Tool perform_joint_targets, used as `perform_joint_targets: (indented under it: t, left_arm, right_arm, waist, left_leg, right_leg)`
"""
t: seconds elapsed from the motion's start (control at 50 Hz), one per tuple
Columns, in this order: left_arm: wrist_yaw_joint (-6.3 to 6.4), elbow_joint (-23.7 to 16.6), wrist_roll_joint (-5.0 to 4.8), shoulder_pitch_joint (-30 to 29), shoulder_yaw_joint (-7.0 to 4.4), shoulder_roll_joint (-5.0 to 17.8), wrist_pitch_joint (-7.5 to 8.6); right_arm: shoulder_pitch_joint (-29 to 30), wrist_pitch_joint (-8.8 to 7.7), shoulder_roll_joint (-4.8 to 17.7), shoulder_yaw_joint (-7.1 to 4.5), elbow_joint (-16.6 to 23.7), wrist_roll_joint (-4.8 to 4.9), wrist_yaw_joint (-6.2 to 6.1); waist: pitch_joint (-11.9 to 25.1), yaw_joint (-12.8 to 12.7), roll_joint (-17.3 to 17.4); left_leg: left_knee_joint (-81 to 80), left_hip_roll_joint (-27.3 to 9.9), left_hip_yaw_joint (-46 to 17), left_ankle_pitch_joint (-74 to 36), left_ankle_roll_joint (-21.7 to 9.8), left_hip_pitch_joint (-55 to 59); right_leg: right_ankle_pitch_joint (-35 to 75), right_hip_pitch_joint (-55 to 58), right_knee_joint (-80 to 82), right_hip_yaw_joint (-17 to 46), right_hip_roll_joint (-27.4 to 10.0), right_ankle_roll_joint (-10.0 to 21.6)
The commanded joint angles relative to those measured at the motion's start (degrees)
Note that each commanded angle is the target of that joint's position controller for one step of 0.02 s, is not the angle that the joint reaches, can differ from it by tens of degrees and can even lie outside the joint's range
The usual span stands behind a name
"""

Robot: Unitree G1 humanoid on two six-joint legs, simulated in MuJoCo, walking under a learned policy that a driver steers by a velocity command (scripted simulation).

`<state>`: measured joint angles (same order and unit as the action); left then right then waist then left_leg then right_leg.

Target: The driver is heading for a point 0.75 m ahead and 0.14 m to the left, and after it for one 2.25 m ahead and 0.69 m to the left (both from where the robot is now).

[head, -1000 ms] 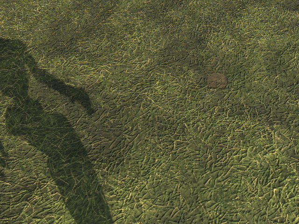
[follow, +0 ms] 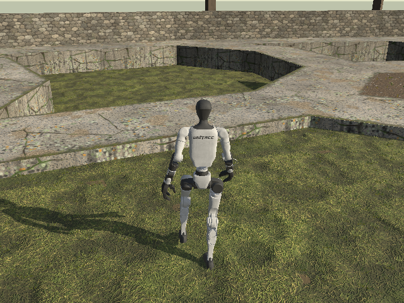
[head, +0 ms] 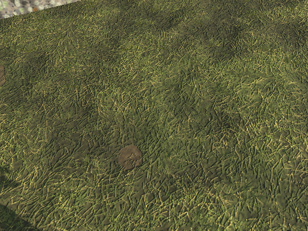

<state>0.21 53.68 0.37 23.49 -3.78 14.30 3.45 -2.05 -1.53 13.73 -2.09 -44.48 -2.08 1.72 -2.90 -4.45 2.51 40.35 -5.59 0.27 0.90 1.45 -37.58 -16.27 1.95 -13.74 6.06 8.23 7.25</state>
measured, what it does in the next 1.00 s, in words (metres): walks ahead: left foot, then right foot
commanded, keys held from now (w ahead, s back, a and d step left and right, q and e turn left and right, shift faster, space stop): w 0.52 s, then w+q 0.48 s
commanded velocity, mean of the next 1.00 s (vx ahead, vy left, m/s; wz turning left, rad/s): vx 0.50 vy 0.00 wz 0.09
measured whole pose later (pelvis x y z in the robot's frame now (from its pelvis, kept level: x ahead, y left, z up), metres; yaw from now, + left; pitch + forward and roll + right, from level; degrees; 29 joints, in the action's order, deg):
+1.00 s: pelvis +0.54 -0.01 +0.01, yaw +10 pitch +0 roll -1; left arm 0.6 54.6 1.0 22.2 -2.6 12.7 5.9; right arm -9.4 0.1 14.9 -3.7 -48.9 -1.7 3.0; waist -1.8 -1.4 2.5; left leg 51.9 -5.5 1.0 3.5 -2.3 -37.9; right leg -14.0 -0.4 -13.5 -13.6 1.5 3.0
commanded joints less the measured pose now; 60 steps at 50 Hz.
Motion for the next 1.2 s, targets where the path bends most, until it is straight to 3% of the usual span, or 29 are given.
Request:
perform_joint_targets:
  t: [0.02,0.06,0.1,0.12,0.14,0.16,0.18,0.2,0.24,0.3,0.4,0.46,0.54,0.6,0.62,0.64,0.66,0.68,0.7,0.72,0.74,0.78,0.86,0.96,1.08,1.12,1.16,1.18,1.2]
  left_arm:
    - [0.72,-0.9,0.53,4.9,-1.13,7.7,0.60]
    - [1.06,-1.2,0.73,2.3,-1.27,9.2,0.92]
    - [0.83,-1.2,1.12,0.4,-1.49,10.6,1.15]
    - [0.55,-1.7,0.89,0.2,-1.15,9.5,1.37]
    - [0.05,-3.0,-1.34,7.1,0.01,3.8,1.45]
    - [0.09,-2.1,-0.68,8.2,-0.34,6.0,1.41]
    - [0.18,-2.5,0.61,3.9,-0.61,7.3,1.02]
    - [-0.26,-3.4,1.03,-0.6,-0.32,6.8,1.08]
    - [-1.06,-4.4,1.64,-2.6,-0.01,5.3,0.28]
    - [-1.85,-4.0,2.10,-2.0,0.52,3.6,-0.96]
    - [-2.41,-8.1,1.85,-14.6,1.48,2.7,-1.12]
    - [-2.60,-9.9,1.46,-20.7,2.32,1.4,-0.85]
    - [-2.28,-11.7,1.27,-26.0,2.41,2.1,-0.51]
    - [-1.76,-11.6,1.33,-23.5,1.85,3.4,0.29]
    - [-1.35,-10.0,1.48,-18.4,1.35,4.3,0.75]
    - [-0.71,-7.1,2.07,-9.5,0.55,5.9,1.54]
    - [0.25,-5.6,3.55,0.6,-0.70,10.5,2.11]
    - [0.27,-5.4,3.82,2.0,-2.14,15.8,1.46]
    - [-0.07,-6.2,2.05,-0.9,-1.48,11.6,0.75]
    - [-0.21,-6.7,1.60,-6.0,-0.31,7.5,0.80]
    - [-0.36,-6.8,1.49,-8.7,0.24,5.1,1.17]
    - [0.16,-6.0,1.09,-9.7,0.73,3.2,1.89]
    - [0.36,-4.4,0.29,-6.8,0.19,4.3,3.51]
    - [0.42,-2.6,0.69,-3.8,0.21,4.0,3.38]
    - [1.07,-0.6,0.80,0.8,-0.37,6.4,2.47]
    - [1.41,-0.4,0.97,0.5,-0.64,7.7,1.76]
    - [1.58,-0.4,1.10,0.0,-1.19,9.6,0.63]
    - [1.44,-0.8,0.94,-0.5,-1.36,10.3,0.02]
    - [1.21,-2.2,0.89,-1.2,-1.14,9.5,-0.11]
  right_arm:
    - [8.2,-1.50,3.9,-0.23,6.2,0.39,0.24]
    - [3.3,-1.95,5.5,-0.76,5.3,0.49,-0.07]
    - [-9.9,-2.58,8.0,-2.00,1.2,0.78,-1.22]
    - [-18.9,-3.13,9.9,-2.68,-0.8,-0.01,-2.03]
    - [-24.9,-3.26,16.5,-4.32,-1.1,-1.58,-2.36]
    - [-23.0,-2.29,14.6,-4.21,-2.2,-0.21,-1.48]
    - [-16.4,-2.01,10.7,-3.30,-1.0,0.88,-1.16]
    - [-12.3,-2.18,6.7,-2.32,-0.5,1.06,-0.92]
    - [-11.8,-2.84,4.4,-1.38,-2.1,0.88,-1.17]
    - [-15.1,-4.25,5.2,-1.43,-4.5,1.46,-0.92]
    - [-19.8,-4.32,5.9,-1.52,-7.0,1.79,-0.81]
    - [-22.5,-4.31,6.5,-1.58,-8.2,1.86,-0.89]
    - [-25.9,-3.94,6.9,-1.50,-9.8,1.44,-1.34]
    - [-24.6,-3.41,8.3,-1.81,-10.1,1.04,-1.94]
    - [-23.7,-3.27,8.8,-1.93,-10.0,1.09,-2.01]
    - [-23.0,-3.16,8.3,-1.73,-9.8,1.47,-1.89]
    - [-21.9,-3.41,6.0,-1.00,-7.6,2.09,-1.70]
    - [-29.0,-3.16,-0.4,0.21,-6.4,3.97,-1.76]
    - [-26.2,-2.26,7.0,-1.68,-7.8,2.22,-2.42]
    - [-22.7,-2.21,6.6,-2.02,-7.2,2.04,-2.03]
    - [-21.0,-2.13,4.9,-1.74,-6.9,2.02,-1.64]
    - [-20.8,-0.68,4.0,-1.98,-7.1,0.72,-0.72]
    - [-16.7,1.14,2.3,-2.05,-5.2,0.37,0.56]
    - [-6.9,1.23,1.7,-1.47,-1.4,0.43,1.52]
    - [2.3,0.95,1.8,-0.65,2.8,-0.11,2.40]
    - [1.2,0.99,2.6,-1.01,3.0,-0.24,2.13]
    - [-5.5,0.80,4.2,-1.95,1.4,-0.24,1.49]
    - [-12.6,0.25,5.5,-2.82,-0.6,-0.42,0.95]
    - [-21.6,-0.12,9.5,-4.48,-3.3,-1.15,0.05]
  waist:
    - [-0.9,-1.2,-6.7]
    - [-0.1,2.1,-7.3]
    - [6.2,8.1,-6.5]
    - [11.6,12.0,-4.4]
    - [20.9,10.1,7.8]
    - [21.2,8.7,10.5]
    - [10.4,6.3,3.2]
    - [5.0,5.9,-1.7]
    - [1.1,3.8,0.4]
    - [1.8,2.6,1.9]
    - [-1.2,4.8,1.1]
    - [-1.3,6.5,1.4]
    - [-1.6,8.1,1.6]
    - [-0.5,5.7,1.9]
    - [1.9,3.3,1.7]
    - [6.9,-0.5,-0.5]
    - [14.6,-4.2,-5.7]
    - [20.9,-0.8,-18.6]
    - [16.8,-0.8,-8.9]
    - [8.9,1.2,-6.6]
    - [4.9,2.3,-6.0]
    - [2.2,4.6,-7.9]
    - [1.3,5.7,-6.7]
    - [-1.6,4.5,-6.3]
    - [-3.1,2.2,-6.2]
    - [-1.6,3.4,-7.3]
    - [2.8,6.5,-8.4]
    - [7.0,9.6,-7.3]
    - [12.3,13.7,-2.7]
  left_leg:
    - [-5.8,2.9,2.4,-1.2,-2.3,0.7]
    - [-9.3,4.7,2.4,2.8,-4.6,8.6]
    - [-12.8,8.0,3.6,5.9,-6.9,23.5]
    - [-13.6,2.7,-1.4,6.3,-8.8,37.0]
    - [-14.7,-14.0,-26.5,12.5,-15.9,54.1]
    - [-24.0,-18.5,-44.0,13.9,-19.0,53.7]
    - [-25.1,-16.4,-36.7,20.7,-18.0,44.2]
    - [-26.6,-13.8,-28.6,19.4,-16.6,36.6]
    - [-29.5,-8.5,-18.1,11.0,-13.6,28.8]
    - [-31.3,-6.7,-12.2,1.4,-13.7,27.5]
    - [-34.7,-4.3,-6.4,-2.4,-13.4,30.3]
    - [-33.8,-3.4,-3.7,-7.2,-12.2,31.8]
    - [-30.6,-5.5,-4.4,-13.2,-12.0,37.3]
    - [-24.4,-7.0,-6.4,-22.9,-11.3,40.2]
    - [-18.8,-6.2,-6.1,-28.2,-10.6,39.8]
    - [-8.8,-3.5,-4.2,-26.8,-9.4,36.0]
    - [6.7,-0.2,-2.1,-10.7,-8.2,25.2]
    - [24.4,8.9,2.5,27.9,-6.2,6.2]
    - [29.6,6.2,-2.9,27.8,-7.0,2.4]
    - [29.1,3.9,-4.0,22.7,-7.2,1.7]
    - [27.1,2.1,-3.7,19.2,-6.9,2.9]
    - [24.9,0.5,-3.1,16.4,-5.8,5.7]
    - [24.1,-0.4,-1.9,10.8,-4.3,2.0]
    - [12.5,-0.4,0.4,1.4,-3.4,-2.0]
    - [-1.8,2.0,6.5,2.3,-6.8,1.6]
    - [-3.6,4.8,8.6,7.6,-9.0,5.6]
    - [-4.8,9.0,10.0,14.0,-11.7,13.6]
    - [-8.4,11.0,9.3,13.6,-13.3,22.6]
    - [-12.6,6.4,0.8,15.8,-16.1,36.9]
  right_leg:
    - [36.9,2.9,-0.2,7.8,-16.3,4.5]
    - [45.7,3.0,-3.4,7.0,-17.2,2.8]
    - [56.6,2.6,-17.5,4.7,-15.2,1.1]
    - [45.9,-5.0,-30.2,3.2,-12.8,0.5]
    - [17.6,-21.8,-52.1,-1.1,-4.6,-2.3]
    - [-12.6,-31.5,-61.1,0.0,0.0,-2.2]
    - [-8.1,-35.2,-63.3,1.5,-4.4,-1.9]
    - [-4.0,-35.1,-60.1,0.9,-6.8,-1.9]
    - [-1.6,-32.1,-54.1,-0.2,-9.8,-2.3]
    - [0.3,-31.3,-50.6,-2.6,-10.9,-3.7]
    - [10.0,-38.9,-37.3,-6.6,-14.0,-6.4]
    - [15.0,-36.4,-27.5,-8.7,-13.0,-6.8]
    - [14.3,-34.6,-20.9,-9.5,-11.3,-5.6]
    - [8.1,-29.1,-16.9,-8.9,-9.3,-3.9]
    - [6.7,-22.4,-14.3,-9.3,-7.7,-3.1]
    - [9.3,-10.0,-10.7,-8.7,-8.1,-1.6]
    - [4.5,5.1,-10.0,3.2,-20.0,1.2]
    - [1.1,17.7,-5.0,26.4,-35.1,7.1]
    - [-2.8,11.7,-3.0,27.8,-33.4,6.5]
    - [-1.5,4.3,-1.2,18.9,-30.6,4.9]
    - [3.2,-1.7,1.2,12.2,-28.0,3.5]
    - [8.5,-7.7,3.7,3.3,-24.1,0.8]
    - [16.3,-8.1,5.9,-4.7,-23.5,0.9]
    - [21.1,-6.8,6.4,-12.8,-21.7,0.8]
    - [31.6,0.9,3.0,-18.5,-23.9,-0.1]
    - [46.8,3.9,-2.9,-20.5,-24.2,-0.8]
    - [60.0,5.3,-15.4,-21.6,-24.4,-1.1]
    - [56.6,2.4,-26.7,-22.1,-24.0,-1.7]
    - [41.4,-8.5,-43.1,-22.4,-22.5,-3.7]
Keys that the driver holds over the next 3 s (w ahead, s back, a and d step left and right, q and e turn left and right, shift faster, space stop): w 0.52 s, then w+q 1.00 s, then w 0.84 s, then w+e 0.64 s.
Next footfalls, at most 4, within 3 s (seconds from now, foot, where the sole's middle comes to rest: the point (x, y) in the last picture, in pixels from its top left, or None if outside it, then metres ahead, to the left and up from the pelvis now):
0.12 left None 0.26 0.12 -0.78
0.64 right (200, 215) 0.53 -0.09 -0.78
1.20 left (151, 161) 0.77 0.14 -0.78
1.74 right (156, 105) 1.13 0.14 -0.78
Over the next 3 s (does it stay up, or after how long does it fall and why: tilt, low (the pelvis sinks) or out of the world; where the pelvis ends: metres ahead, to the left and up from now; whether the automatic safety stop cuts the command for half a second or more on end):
stays up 1.51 0.47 0.00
